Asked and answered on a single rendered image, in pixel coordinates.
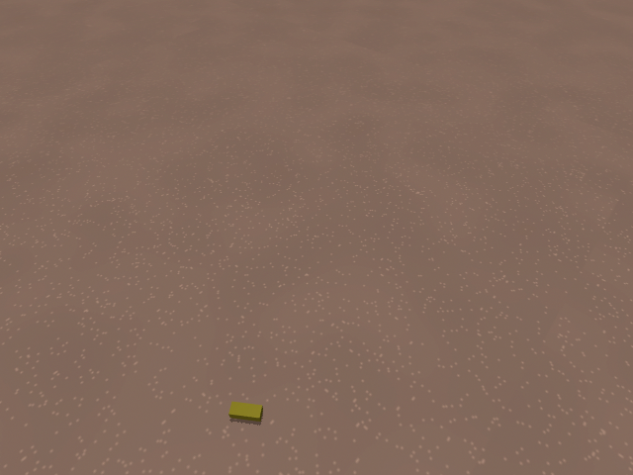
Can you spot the small box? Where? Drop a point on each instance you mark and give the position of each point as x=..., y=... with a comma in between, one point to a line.
x=245, y=411

